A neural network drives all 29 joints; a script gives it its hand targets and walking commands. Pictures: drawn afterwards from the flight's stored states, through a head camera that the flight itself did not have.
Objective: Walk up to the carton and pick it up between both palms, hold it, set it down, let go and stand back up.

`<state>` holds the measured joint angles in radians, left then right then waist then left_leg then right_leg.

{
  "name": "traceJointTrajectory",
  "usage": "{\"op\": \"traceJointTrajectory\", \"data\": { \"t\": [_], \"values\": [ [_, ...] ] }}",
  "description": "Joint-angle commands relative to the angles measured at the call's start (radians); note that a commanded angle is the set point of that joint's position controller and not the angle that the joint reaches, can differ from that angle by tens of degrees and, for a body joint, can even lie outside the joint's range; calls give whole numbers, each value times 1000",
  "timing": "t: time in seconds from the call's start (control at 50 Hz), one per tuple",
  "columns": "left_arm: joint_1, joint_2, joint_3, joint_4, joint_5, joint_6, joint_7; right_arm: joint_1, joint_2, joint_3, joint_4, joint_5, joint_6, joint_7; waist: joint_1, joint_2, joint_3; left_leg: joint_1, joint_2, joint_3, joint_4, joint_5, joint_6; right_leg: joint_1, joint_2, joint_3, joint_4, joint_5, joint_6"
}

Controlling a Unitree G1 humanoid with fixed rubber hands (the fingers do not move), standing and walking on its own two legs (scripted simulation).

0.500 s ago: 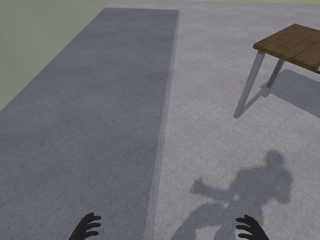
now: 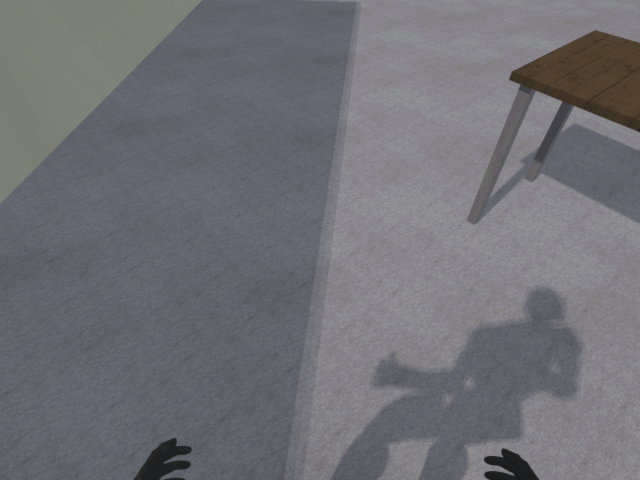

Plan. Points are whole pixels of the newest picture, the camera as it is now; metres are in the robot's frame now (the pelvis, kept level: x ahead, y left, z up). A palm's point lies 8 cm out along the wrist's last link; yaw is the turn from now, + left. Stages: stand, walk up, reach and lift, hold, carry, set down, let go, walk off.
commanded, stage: stand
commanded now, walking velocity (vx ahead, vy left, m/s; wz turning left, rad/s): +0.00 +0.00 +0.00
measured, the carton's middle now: out of the picture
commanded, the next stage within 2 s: walk up in 1.92 s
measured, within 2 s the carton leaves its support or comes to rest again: neither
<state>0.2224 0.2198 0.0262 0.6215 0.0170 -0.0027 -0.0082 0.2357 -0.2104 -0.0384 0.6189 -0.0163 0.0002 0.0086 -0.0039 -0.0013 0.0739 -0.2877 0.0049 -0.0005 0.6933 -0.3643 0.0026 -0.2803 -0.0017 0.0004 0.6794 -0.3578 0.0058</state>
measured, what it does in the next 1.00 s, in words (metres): stands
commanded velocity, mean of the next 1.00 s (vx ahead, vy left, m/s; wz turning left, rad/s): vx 0.00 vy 0.00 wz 0.00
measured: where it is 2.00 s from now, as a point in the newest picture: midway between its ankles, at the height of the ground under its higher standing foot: outside the picture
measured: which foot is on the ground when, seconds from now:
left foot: down 0.00-1.00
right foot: down 0.00-1.00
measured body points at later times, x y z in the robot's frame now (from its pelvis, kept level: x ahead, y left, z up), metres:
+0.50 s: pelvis -0.01 +0.01 +0.00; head +0.00 +0.01 +0.45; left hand +0.12 +0.25 -0.10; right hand +0.13 -0.24 -0.09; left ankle +0.01 +0.12 -0.72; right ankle +0.01 -0.12 -0.72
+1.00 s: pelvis -0.02 +0.01 +0.01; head -0.01 +0.01 +0.45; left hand +0.10 +0.25 -0.10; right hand +0.11 -0.24 -0.10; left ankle +0.01 +0.12 -0.72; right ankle +0.01 -0.12 -0.72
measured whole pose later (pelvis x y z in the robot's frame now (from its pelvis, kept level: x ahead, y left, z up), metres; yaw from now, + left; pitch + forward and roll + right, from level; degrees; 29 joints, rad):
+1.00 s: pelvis -0.02 +0.01 +0.01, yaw +0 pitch -3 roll +0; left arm 0.27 0.22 0.03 0.67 0.01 -0.01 -0.01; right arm 0.26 -0.22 -0.03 0.66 -0.01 -0.01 0.01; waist 0.00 0.00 0.06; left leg -0.28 0.00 0.01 0.64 -0.31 0.01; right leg -0.27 -0.01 0.01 0.62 -0.30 0.02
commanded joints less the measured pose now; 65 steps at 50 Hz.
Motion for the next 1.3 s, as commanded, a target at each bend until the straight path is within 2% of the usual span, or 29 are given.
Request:
{"op": "traceJointTrajectory", "data": {
  "t": [0.0, 0.56, 0.82, 1.28],
  "values": [
    [-22, 124, 35, -110, -1, -22, 4, -16, -131, -37, -111, 0, -25, -4, 1, 3, -96, 17, 68, -83, -159, 190, 27, 9, -72, 81, -137, 201, -36],
    [11, 128, 38, -76, -2, -26, 3, -11, -147, -33, -90, 5, -29, -4, 7, 22, -69, -5, 84, -103, -224, 109, 37, 18, -71, 84, -164, 145, -33],
    [27, 131, 36, -61, -4, -27, 3, 6, -152, -31, -76, 7, -29, -4, 5, 6, -50, -13, 82, -101, -235, 74, 35, 0, -75, 94, -185, 113, -35],
    [46, 136, 33, -39, -3, -26, 5, 20, -156, -25, -56, 8, -30, -7, 7, 13, -55, -23, 87, -107, -257, 79, 37, 21, -70, 98, -189, 132, -33]
  ]
}}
